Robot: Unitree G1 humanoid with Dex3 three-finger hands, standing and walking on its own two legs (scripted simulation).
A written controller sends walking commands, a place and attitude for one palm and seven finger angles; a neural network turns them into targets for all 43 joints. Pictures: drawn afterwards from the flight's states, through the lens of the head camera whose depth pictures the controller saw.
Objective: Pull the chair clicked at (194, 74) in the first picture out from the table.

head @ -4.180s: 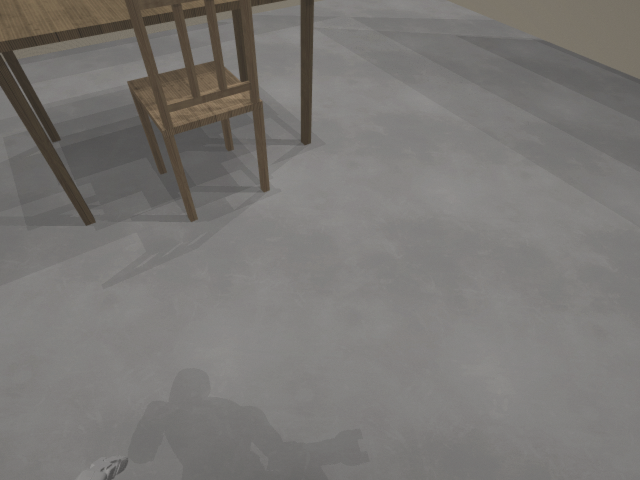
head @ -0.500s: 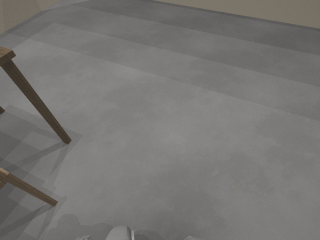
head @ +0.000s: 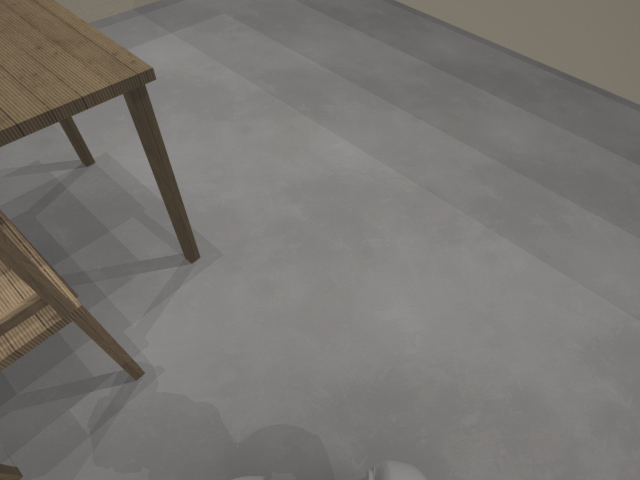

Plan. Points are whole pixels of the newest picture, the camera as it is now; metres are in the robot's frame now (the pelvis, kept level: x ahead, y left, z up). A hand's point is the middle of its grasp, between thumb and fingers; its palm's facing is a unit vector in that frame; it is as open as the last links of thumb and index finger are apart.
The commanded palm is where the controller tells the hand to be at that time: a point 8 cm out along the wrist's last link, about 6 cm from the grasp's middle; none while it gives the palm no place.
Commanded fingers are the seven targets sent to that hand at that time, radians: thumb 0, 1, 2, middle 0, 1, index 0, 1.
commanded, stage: turn to face it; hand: left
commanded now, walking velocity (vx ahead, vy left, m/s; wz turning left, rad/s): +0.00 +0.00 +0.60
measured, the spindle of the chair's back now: out of the picture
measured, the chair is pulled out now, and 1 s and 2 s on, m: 0.00 0.00 0.00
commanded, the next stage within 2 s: take the last steps up to it in 1.36 s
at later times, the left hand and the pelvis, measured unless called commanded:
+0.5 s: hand out of the picture +0.04 +0.14 -0.13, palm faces +0.31 -0.90 -0.29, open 7.4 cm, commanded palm none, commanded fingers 0.00 0.90 0.90 -0.20 -0.30 -0.20 -0.30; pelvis +0.00 -0.08 +0.00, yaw +19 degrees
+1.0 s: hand out of the picture -0.12 +0.17 -0.17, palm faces +0.62 -0.74 -0.26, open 7.4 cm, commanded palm none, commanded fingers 0.00 0.90 0.90 -0.20 -0.30 -0.20 -0.30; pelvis -0.03 -0.04 +0.00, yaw +37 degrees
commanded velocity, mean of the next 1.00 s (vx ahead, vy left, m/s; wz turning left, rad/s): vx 0.00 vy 0.00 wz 0.58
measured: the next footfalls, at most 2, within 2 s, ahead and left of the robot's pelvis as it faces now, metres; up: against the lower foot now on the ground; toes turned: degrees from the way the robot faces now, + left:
right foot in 0.34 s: +0.07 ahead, -0.18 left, +0.00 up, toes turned +11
left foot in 0.80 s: -0.07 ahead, +0.05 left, +0.00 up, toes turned +37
